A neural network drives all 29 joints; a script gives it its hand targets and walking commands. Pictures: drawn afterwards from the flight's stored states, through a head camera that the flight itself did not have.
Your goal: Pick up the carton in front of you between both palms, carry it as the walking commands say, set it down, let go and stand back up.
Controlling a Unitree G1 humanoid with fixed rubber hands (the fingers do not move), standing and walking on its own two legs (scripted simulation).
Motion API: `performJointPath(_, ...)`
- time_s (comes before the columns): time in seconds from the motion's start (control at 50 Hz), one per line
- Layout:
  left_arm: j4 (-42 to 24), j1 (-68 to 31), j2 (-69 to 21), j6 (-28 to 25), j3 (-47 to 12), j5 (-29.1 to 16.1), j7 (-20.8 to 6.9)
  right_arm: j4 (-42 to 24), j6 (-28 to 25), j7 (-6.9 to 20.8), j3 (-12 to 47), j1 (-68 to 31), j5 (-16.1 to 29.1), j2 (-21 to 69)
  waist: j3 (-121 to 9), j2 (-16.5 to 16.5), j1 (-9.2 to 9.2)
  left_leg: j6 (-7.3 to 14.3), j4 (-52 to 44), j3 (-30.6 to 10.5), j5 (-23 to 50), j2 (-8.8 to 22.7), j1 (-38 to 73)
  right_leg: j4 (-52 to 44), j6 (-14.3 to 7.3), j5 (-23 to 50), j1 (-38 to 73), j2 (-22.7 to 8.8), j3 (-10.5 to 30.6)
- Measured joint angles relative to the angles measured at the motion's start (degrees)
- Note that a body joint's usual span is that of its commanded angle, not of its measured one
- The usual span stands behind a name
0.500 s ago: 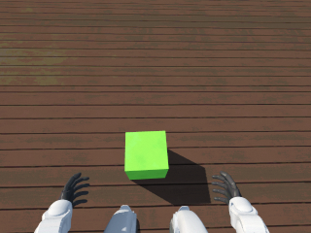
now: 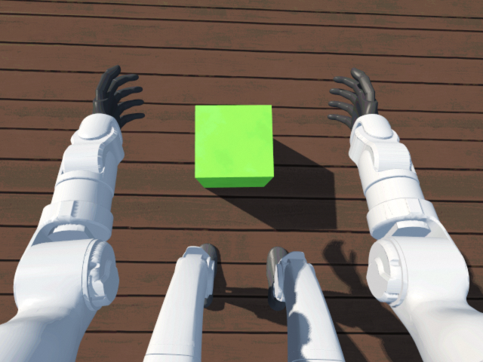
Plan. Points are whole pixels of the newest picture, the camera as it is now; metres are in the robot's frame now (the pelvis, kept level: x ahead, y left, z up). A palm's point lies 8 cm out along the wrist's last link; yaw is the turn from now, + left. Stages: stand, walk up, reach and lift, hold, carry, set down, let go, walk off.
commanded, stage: reach and lift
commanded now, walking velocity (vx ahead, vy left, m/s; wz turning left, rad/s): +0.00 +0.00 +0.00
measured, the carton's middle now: (233, 151) +0.53 +0.04 -0.53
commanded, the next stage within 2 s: none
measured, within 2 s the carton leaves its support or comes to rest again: leaves its support in 1.98 s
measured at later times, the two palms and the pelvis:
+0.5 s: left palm (140, 112) +0.52 +0.23 -0.21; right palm (328, 111) +0.55 -0.15 -0.21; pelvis +0.03 +0.00 -0.06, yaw +0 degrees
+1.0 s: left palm (168, 144) +0.51 +0.22 -0.43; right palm (301, 142) +0.54 -0.15 -0.43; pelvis -0.03 -0.01 -0.26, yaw +0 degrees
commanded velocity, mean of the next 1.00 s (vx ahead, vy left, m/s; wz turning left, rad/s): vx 0.00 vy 0.00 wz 0.00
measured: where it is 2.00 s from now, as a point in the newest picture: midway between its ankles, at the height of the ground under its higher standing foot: (241, 288)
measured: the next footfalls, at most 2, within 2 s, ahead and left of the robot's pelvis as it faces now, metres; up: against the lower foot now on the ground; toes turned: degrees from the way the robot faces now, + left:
none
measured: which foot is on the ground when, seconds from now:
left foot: down 0.00-1.00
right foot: down 0.00-1.00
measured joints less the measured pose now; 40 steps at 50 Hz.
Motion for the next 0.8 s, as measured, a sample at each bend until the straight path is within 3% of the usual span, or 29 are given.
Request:
performJointPath(0.18, 2.8, -11.1, 1.3, -4.6, 3.2, 1.8, -0.4, 3.5, -4.8, 0.6, -2.8, -11.5, -2.2, -1.9, -0.7, -0.1, 0.25, -0.1, -1.1, -0.5, 0.9, -0.3, -8.1, -1.2, 0.1, 0.8, -8.0, 0.2, 0.2)
performJointPath(0.34, 1.6, -9.3, -1.0, -8.4, 7.9, 5.8, -1.9, 2.4, -8.7, 1.9, -6.6, -9.8, -6.4, 0.4, -4.9, -0.1, 0.14, -0.3, -1.2, -1.0, 0.1, -0.6, -13.6, -1.3, 0.2, 0.0, -13.4, 0.7, 0.7)
performJointPath(0.46, 2.9, -8.0, -2.0, -10.0, 9.8, 7.5, -2.2, 2.7, -10.0, 1.6, -7.7, -8.3, -7.8, 1.9, -8.1, -0.2, 0.19, -0.9, 7.3, -1.7, -3.5, -1.1, -22.7, 7.4, 0.6, -3.7, -22.6, 1.5, 1.5)
performJointPath(0.54, 3.3, -8.4, -1.3, -10.4, 8.5, 5.7, -1.5, 2.5, -10.1, 0.2, -6.0, -8.6, -6.3, 1.7, -7.6, -0.2, 0.27, -1.4, 16.4, -2.1, -6.6, -1.5, -30.0, 16.7, 0.8, -7.0, -30.0, 2.2, 1.8)
performJointPath(0.8, 5.2, -18.0, 6.2, -8.1, -2.6, -6.3, 2.2, 3.5, -7.5, -3.7, 5.0, -18.0, 5.9, -4.7, 6.1, -0.2, 0.24, -2.7, 44.8, -2.8, -11.5, -2.4, -46.0, 45.4, 1.1, -12.2, -45.9, 3.4, 1.1)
